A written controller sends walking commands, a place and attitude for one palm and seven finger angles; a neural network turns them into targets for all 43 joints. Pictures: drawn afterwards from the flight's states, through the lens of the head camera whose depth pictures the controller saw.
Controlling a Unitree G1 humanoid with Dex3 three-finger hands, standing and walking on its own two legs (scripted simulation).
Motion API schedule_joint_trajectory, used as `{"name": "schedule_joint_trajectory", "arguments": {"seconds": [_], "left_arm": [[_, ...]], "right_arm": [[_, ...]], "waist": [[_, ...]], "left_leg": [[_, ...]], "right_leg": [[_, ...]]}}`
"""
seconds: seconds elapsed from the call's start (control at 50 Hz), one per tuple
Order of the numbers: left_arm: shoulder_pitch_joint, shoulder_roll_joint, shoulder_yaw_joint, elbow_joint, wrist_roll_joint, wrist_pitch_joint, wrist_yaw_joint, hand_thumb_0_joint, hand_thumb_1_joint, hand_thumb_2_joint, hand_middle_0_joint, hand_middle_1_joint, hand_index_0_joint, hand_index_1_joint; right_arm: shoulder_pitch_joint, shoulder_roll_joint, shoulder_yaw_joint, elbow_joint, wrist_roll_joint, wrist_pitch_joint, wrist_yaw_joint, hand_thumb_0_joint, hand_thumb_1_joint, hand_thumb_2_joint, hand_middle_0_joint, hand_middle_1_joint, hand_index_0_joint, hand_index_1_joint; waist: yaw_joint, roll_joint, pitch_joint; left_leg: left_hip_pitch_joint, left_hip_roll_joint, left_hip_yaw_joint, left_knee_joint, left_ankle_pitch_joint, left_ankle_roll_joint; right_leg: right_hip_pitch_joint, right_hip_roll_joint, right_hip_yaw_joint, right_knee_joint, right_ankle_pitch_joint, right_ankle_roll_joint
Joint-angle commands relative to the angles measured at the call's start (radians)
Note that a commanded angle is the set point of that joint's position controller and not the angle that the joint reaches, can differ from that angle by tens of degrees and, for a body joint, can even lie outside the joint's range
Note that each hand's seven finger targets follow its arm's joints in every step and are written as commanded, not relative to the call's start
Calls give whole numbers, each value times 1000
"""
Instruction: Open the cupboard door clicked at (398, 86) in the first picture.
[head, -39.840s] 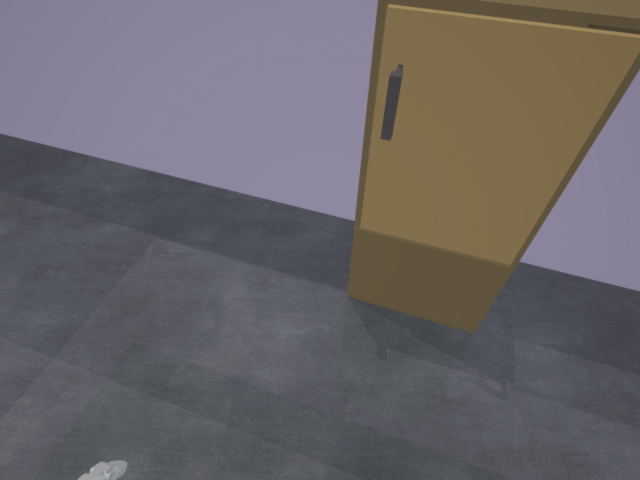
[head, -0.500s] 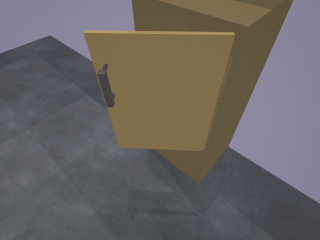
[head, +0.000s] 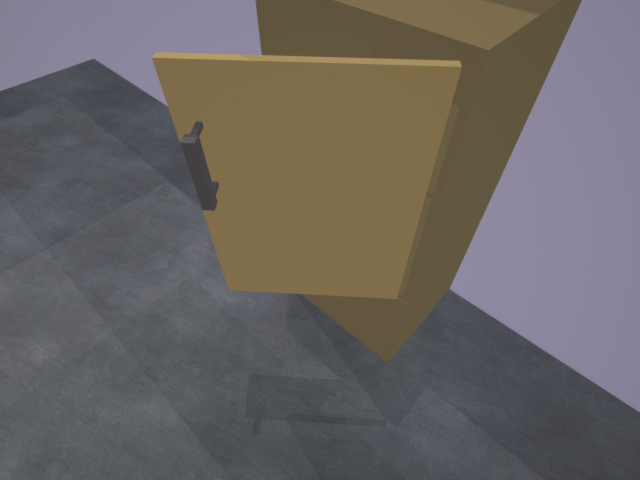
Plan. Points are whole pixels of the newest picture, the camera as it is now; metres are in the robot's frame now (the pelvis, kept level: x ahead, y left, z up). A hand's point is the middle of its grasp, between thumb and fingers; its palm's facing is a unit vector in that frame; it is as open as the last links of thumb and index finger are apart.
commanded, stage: look again from close up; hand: left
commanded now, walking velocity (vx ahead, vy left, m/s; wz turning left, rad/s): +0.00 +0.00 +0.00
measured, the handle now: (203, 167) +0.57 +0.23 +0.06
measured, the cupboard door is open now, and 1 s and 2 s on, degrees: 39 39 39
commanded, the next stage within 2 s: raise the hand with hooked fingers in 0.60 s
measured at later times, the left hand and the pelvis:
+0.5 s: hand out of the picture +0.00 +0.17 -0.17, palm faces +0.03 -0.98 -0.20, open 7.4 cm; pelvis +0.00 -0.01 +0.00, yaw +1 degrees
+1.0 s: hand (189, 422) +0.18 +0.17 +0.00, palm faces +0.02 -1.00 -0.02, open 8.0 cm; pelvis -0.03 +0.00 -0.04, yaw +2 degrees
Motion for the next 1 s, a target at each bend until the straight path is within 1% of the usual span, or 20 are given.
{"name": "schedule_joint_trajectory", "arguments": {"seconds": [0.0,0.24,0.44,0.48,0.62,0.66,0.68,0.7,0.72,0.74,0.76,0.78,0.8,0.82,0.84,0.86,0.88,0.92,0.94,0.98], "left_arm": [[58,102,23,-37,-4,-16,2,0,900,900,-200,-300,-200,-300],[56,108,26,-41,-3,-17,2,0,900,900,-200,-300,-200,-300],[55,109,27,-43,-4,-15,0,0,900,900,-200,-300,-200,-300],[52,111,28,-44,-5,-15,-1,0,900,900,-200,-300,-200,-300],[51,113,31,-44,-5,-17,-1,0,900,900,-200,-300,-200,-300],[54,107,30,-44,-4,-16,-1,0,900,900,-200,-300,-200,-300],[173,128,34,5,5,-32,42,0,900,900,-200,-300,-200,-300],[-583,349,129,-1512,-225,-261,19,0,877,890,-202,-315,-202,-315],[-173,301,161,-1286,-136,-213,73,0,853,880,-203,-330,-203,-330],[98,60,32,-1104,-163,-81,94,0,830,870,-205,-345,-205,-345],[79,-22,-13,-1084,-193,-76,71,0,807,860,-207,-360,-207,-360],[-13,29,25,-1115,-206,-131,52,0,783,850,-208,-375,-208,-375],[-2,51,56,-1085,-207,-194,22,0,760,840,-210,-390,-210,-390],[74,27,71,-1002,-214,-258,-17,0,737,830,-212,-405,-212,-405],[180,24,101,-947,-223,-326,-65,0,713,820,-213,-420,-213,-420],[261,2,99,-948,-234,-401,-121,0,690,810,-215,-435,-215,-435],[343,-9,109,-926,-248,-473,-181,0,667,800,-217,-450,-217,-450],[353,32,143,-942,-261,-613,-307,0,620,780,-220,-480,-220,-480],[362,105,205,-900,-254,-648,-364,0,597,770,-222,-495,-222,-495],[312,150,242,-995,-278,-615,-404,0,550,750,-225,-525,-225,-525]], "right_arm": [[75,-89,-19,-21,1,-8,-2,0,-900,-900,200,300,200,300],[70,-81,-21,-18,1,-6,-4,0,-900,-900,200,300,200,300],[70,-81,-22,-20,-1,-2,-4,0,-900,-900,200,300,200,300],[71,-89,-23,-20,-2,-3,-3,0,-900,-900,200,300,200,300],[75,-91,-24,-19,-1,-8,-4,0,-900,-900,200,300,200,300],[73,-91,-23,-17,0,-8,-6,0,-900,-900,200,300,200,300],[-46,-116,-34,-86,14,-14,4,0,-900,-900,200,300,200,300],[-19,-302,-40,-446,58,-171,-44,0,-900,-900,200,300,200,300],[-106,-216,-36,-401,44,-243,-77,0,-900,-900,200,300,200,300],[-100,-174,-46,-412,60,-267,-64,0,-900,-900,200,300,200,300],[-80,-195,-40,-386,68,-274,-62,0,-900,-900,200,300,200,300],[-101,-234,-56,-442,60,-296,-55,0,-900,-900,200,300,200,300],[-78,-254,-72,-465,43,-308,-47,0,-900,-900,200,300,200,300],[-82,-250,-80,-496,29,-317,-39,0,-900,-900,200,300,200,300],[-100,-244,-87,-534,32,-326,-23,0,-900,-900,200,300,200,300],[-109,-237,-89,-576,22,-332,-6,0,-900,-900,200,300,200,300],[-124,-234,-98,-611,22,-333,9,0,-900,-900,200,300,200,300],[-151,-242,-112,-668,21,-325,42,0,-900,-900,200,300,200,300],[-146,-255,-122,-691,24,-313,54,0,-900,-900,200,300,200,300],[-177,-255,-117,-766,42,-284,48,0,-900,-900,200,300,200,300]], "waist": [[-1,-16,4],[-1,-13,16],[1,-23,37],[0,3,25],[2,-14,0],[3,4,9],[55,-36,-23],[-78,143,-506],[13,289,-484],[-10,231,-277],[-33,54,-119],[-65,-79,-5],[-74,-171,-16],[-58,-238,-7],[-10,-182,-18],[25,-194,-97],[48,-212,-126],[46,-174,-165],[54,-106,-177],[73,-117,-253]], "left_leg": [[-63,92,-81,-69,144,26],[-64,93,-81,-71,147,22],[-76,88,-82,-73,113,20],[-72,89,-83,-74,118,21],[-74,93,-86,-76,138,20],[-72,96,-88,-77,153,22],[-144,97,-20,168,141,-8],[67,-25,-69,7,250,28],[58,-10,-42,4,371,35],[-43,14,-82,5,353,1],[-97,16,-85,27,264,12],[-175,9,-112,62,157,27],[-223,-3,-103,112,81,32],[-304,-12,-100,163,5,27],[-357,-26,-86,204,-19,13],[-408,-36,-75,247,-22,3],[-469,-41,-64,299,-11,-4],[-568,-55,-52,402,-12,-13],[-587,-60,-49,448,1,-13],[-661,-68,-24,480,-28,6]], "right_leg": [[36,-130,132,-80,224,-16],[41,-132,130,-93,240,-18],[21,-130,136,-117,165,-16],[21,-129,140,-115,158,-18],[45,-129,130,-100,192,-17],[40,-127,127,-97,205,-17],[79,-201,187,-60,737,47],[202,-109,150,2,517,9],[179,-50,106,38,319,-22],[59,-47,44,23,184,-8],[-46,-36,6,2,143,14],[-146,-34,-9,-1,57,31],[-226,-33,-15,9,-44,39],[-293,-36,-16,41,-141,43],[-304,-41,-5,87,-179,32],[-301,-39,-4,149,-187,25],[-300,-36,4,211,-147,18],[-321,-44,34,304,-76,8],[-323,-54,67,338,-44,-4],[-320,-62,108,356,-87,7]]}}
